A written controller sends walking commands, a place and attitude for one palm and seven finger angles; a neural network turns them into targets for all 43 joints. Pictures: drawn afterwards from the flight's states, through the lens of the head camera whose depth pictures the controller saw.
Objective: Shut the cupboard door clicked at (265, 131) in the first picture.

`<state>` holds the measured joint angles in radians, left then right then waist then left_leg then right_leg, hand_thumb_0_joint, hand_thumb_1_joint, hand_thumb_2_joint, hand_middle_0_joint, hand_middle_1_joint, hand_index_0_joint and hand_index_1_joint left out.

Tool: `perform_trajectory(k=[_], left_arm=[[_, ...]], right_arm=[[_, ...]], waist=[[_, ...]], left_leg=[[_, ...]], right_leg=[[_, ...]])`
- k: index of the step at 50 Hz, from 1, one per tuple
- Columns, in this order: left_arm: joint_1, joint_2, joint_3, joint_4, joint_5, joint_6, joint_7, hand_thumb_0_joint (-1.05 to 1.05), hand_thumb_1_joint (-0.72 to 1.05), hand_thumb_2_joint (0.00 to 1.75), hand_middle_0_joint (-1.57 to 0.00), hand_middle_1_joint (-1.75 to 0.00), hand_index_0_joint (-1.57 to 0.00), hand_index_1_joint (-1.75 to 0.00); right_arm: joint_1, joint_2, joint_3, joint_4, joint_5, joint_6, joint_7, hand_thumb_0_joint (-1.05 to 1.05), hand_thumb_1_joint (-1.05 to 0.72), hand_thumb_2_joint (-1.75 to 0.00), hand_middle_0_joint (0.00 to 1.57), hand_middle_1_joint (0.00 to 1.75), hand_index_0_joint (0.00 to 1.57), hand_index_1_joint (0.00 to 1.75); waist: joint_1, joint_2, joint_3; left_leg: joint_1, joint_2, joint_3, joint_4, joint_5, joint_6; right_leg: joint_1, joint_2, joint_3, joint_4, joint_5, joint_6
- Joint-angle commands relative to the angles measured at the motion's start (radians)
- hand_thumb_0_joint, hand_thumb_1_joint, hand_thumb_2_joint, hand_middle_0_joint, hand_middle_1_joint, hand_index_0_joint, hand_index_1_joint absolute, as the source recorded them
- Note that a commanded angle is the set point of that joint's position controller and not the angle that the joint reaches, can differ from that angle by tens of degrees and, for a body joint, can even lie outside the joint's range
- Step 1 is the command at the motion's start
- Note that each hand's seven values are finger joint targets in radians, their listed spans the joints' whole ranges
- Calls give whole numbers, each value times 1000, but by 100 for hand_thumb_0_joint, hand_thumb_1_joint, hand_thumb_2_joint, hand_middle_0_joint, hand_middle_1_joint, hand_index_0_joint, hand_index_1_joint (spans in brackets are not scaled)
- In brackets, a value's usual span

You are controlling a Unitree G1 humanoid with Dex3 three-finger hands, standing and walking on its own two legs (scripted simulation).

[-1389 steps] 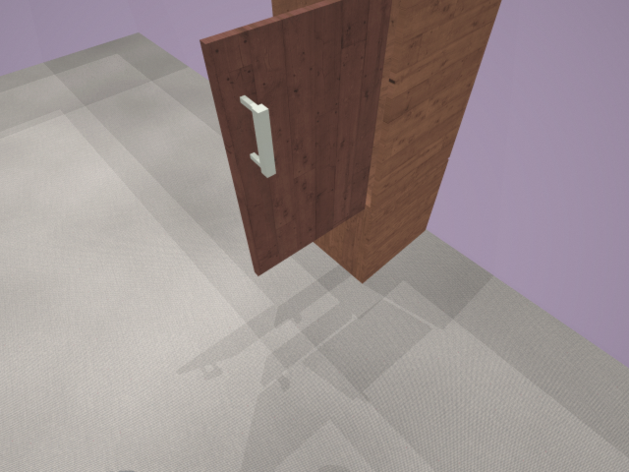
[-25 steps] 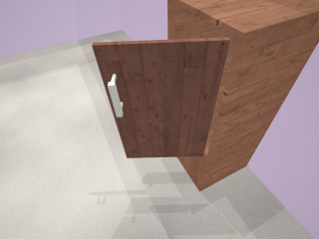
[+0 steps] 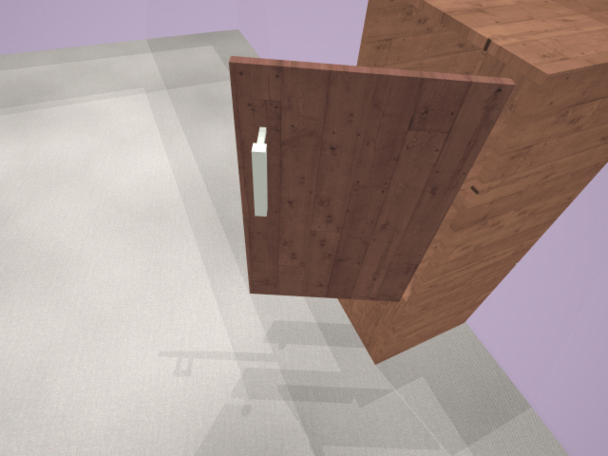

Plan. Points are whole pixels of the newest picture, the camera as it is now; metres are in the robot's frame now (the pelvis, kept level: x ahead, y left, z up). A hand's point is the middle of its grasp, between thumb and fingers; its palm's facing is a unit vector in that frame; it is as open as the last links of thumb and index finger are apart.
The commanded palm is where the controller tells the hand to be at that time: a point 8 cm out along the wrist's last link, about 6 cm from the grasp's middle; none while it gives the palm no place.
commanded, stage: come to a stop and stand still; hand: left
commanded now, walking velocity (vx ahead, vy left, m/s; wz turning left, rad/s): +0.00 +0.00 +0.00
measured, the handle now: (261, 173) +0.50 +0.11 +0.08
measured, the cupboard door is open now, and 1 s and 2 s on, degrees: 64 64 64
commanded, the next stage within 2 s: look again from close up in 0.20 s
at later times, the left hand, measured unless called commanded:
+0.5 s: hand out of the picture -0.02 +0.18 -0.18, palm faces +0.01 -0.97 -0.24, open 7.4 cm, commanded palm none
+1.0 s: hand out of the picture -0.10 +0.15 -0.19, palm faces +0.04 -0.99 -0.16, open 7.4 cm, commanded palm none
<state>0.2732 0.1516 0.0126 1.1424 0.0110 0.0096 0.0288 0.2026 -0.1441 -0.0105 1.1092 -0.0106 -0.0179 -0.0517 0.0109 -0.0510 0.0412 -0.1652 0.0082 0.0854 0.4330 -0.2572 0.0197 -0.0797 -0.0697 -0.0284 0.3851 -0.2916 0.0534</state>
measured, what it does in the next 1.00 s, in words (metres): shifts its weight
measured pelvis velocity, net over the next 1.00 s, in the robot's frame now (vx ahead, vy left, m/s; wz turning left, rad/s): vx -0.06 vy -0.02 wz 0.01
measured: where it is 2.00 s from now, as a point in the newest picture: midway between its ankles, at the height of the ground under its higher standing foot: outside the picture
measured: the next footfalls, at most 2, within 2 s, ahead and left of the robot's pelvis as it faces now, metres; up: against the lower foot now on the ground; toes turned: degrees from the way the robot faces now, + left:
right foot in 1.62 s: +0.10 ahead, -0.23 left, +0.00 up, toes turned -5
left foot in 1.88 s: +0.11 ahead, -0.01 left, +0.00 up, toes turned +4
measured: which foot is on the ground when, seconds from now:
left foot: down 0.00-1.00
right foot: down 0.00-1.00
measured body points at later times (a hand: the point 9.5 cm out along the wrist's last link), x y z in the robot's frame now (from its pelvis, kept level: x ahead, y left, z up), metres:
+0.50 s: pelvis -0.03 +0.00 -0.01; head -0.01 -0.01 +0.44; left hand -0.02 +0.23 -0.16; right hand -0.02 -0.22 -0.17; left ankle -0.02 +0.10 -0.74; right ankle -0.06 -0.15 -0.74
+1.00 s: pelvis -0.06 -0.02 -0.01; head -0.07 +0.00 +0.44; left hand -0.10 +0.20 -0.17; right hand -0.07 -0.25 -0.16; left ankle -0.02 +0.10 -0.74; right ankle -0.06 -0.15 -0.74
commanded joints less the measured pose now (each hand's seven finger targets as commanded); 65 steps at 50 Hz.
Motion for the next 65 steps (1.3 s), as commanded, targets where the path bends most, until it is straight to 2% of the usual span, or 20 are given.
perform_trajectory(k=[1, 14, 15, 16, 17, 19, 21, 24, 27, 30, 35, 43, 48, 50, 55, 58, 60, 61, 63, 65], left_arm=[[83, 76, 11, -16, 4, -7, 5, 0, 90, 90, -20, -30, -20, -30], [62, 98, 10, -19, -2, -7, 7, 0, 90, 90, -20, -30, -20, -30], [69, 111, -12, -31, 20, -42, 49, 0, 90, 90, -20, -30, -20, -30], [90, 147, 1, -52, 13, -58, 48, 0, 90, 90, -20, -30, -20, -30], [93, 145, 5, -69, 12, -54, 40, 0, 90, 90, -20, -30, -20, -30], [92, 118, -4, -67, 1, -51, 34, 0, 90, 90, -20, -30, -20, -30], [84, 114, -4, -83, 4, -47, 32, 0, 90, 90, -20, -30, -20, -30], [69, 110, -7, -94, 5, -36, 26, 0, 90, 90, -20, -30, -20, -30], [64, 118, -9, -102, 8, -30, 20, 0, 90, 90, -20, -30, -20, -30], [68, 131, -10, -111, 9, -23, 16, 0, 90, 90, -20, -30, -20, -30], [84, 144, -7, -125, 11, -23, 11, 0, 90, 90, -20, -30, -20, -30], [131, 121, -7, -119, 10, -27, 6, 0, 90, 90, -20, -30, -20, -30], [178, 101, 2, -102, 18, -15, -4, 0, 90, 90, -20, -30, -20, -30], [194, 87, 5, -99, 18, -13, -10, 0, 90, 90, -20, -30, -20, -30], [223, 54, 12, -95, 19, -19, -25, 0, 90, 90, -20, -30, -20, -30], [248, 72, 20, -90, 18, -29, -22, 0, 90, 90, -20, -30, -20, -30], [267, 110, 30, -76, 14, -34, -14, 0, 90, 90, -20, -30, -20, -30], [275, 120, 35, -71, 12, -36, -9, 0, 90, 90, -20, -30, -20, -30], [260, 110, 34, -72, 16, -38, -5, 0, 90, 90, -20, -30, -20, -30], [227, 96, 31, -71, 16, -38, -6, 0, 90, 90, -20, -30, -20, -30]], right_arm=[[99, -115, -13, -4, 1, -5, 3, 0, -90, -90, 20, 30, 20, 30], [127, -115, -9, 19, -1, -2, 14, 0, -90, -90, 20, 30, 20, 30], [97, -171, -10, -48, 8, -20, 28, 0, -90, -90, 20, 30, 20, 30], [94, -150, -3, -75, -2, -26, 31, 0, -90, -90, 20, 30, 20, 30], [150, -112, -13, -63, -7, -36, 25, 0, -90, -90, 20, 30, 20, 30], [169, -139, -15, -67, -3, -32, 18, 0, -90, -90, 20, 30, 20, 30], [155, -141, -20, -85, -1, -29, 18, 0, -90, -90, 20, 30, 20, 30], [115, -128, -20, -100, 0, -14, 22, 0, -90, -90, 20, 30, 20, 30], [91, -120, -18, -103, -2, -6, 32, 0, -90, -90, 20, 30, 20, 30], [92, -130, -23, -109, -4, 3, 38, 0, -90, -90, 20, 30, 20, 30], [102, -133, -26, -113, -6, 10, 42, 0, -90, -90, 20, 30, 20, 30], [119, -124, -19, -94, -2, 1, 39, 0, -90, -90, 20, 30, 20, 30], [142, -140, -32, -80, -12, 11, 38, 0, -90, -90, 20, 30, 20, 30], [140, -145, -37, -81, -14, 13, 36, 0, -90, -90, 20, 30, 20, 30], [159, -153, -52, -72, -12, 2, 26, 0, -90, -90, 20, 30, 20, 30], [140, -115, -45, -82, -11, -6, 27, 0, -90, -90, 20, 30, 20, 30], [126, -60, -33, -91, -9, -13, 32, 0, -90, -90, 20, 30, 20, 30], [113, -38, -29, -97, -8, -11, 34, 0, -90, -90, 20, 30, 20, 30], [98, -34, -29, -100, -10, -14, 35, 0, -90, -90, 20, 30, 20, 30], [149, -24, -24, -78, -8, -27, 35, 0, -90, -90, 20, 30, 20, 30]], waist=[[-8, 70, -13], [-5, 39, 9], [-11, 136, 44], [-4, 165, 25], [-17, 176, -53], [-15, 97, -181], [-12, 64, -183], [-14, -12, -36], [-12, 23, 68], [-17, 29, 99], [-22, 1, 90], [-10, 58, 59], [-3, 85, 68], [-1, 93, 95], [2, 129, 43], [16, 31, 60], [18, -118, 62], [18, -154, 80], [5, -138, 112], [-29, -66, 66]], left_leg=[[68, 105, -99, -73, 415, 5], [37, 92, -103, -117, 294, 1], [3, 117, -98, 56, 615, -18], [-18, 95, -99, 87, 645, -22], [12, 90, -98, 64, 611, -19], [68, 123, -129, 76, 636, 15], [69, 123, -121, 84, 602, 26], [-35, 99, -108, 39, 292, 22], [-99, 78, -106, -14, 90, 17], [-121, 70, -113, -59, -105, 11], [-106, 60, -96, -44, -133, 5], [-141, 78, -120, -80, -136, 8], [-201, 110, -164, -124, -377, 27], [-222, 121, -180, -130, -394, 38], [-196, 171, -222, -148, -390, 67], [-254, 107, -135, -9, -284, 43], [-307, 23, -9, 180, -167, 15], [-321, 17, 15, 252, -149, 13], [-319, 26, 8, 302, -138, 16], [-152, 27, 19, 127, -65, 18]], right_leg=[[-39, -37, 16, -39, 237, -55], [-22, -49, 21, -62, 192, -53], [-123, -53, 56, 9, 317, -48], [-85, -75, 40, 24, 463, -61], [-44, -74, 23, 113, 458, -76], [-32, -39, 12, 116, 298, -77], [-51, -34, 10, 117, 283, -72], [-127, -41, 30, 77, 194, -70], [-191, -34, 49, 39, 36, -72], [-246, -27, 70, 2, -132, -75], [-306, -33, 98, -43, -228, -77], [-252, -24, 82, -36, -140, -73], [-245, 15, 32, 22, -284, -76], [-256, 25, 22, 49, -263, -82], [-224, 46, -14, 117, -149, -91], [-184, -9, 99, 11, -189, -118], [-145, -100, 239, -96, -247, -167], [-162, -147, 287, -142, -258, -192], [-179, -159, 280, -129, -119, -217], [-220, -103, 161, -7, 23, -192]])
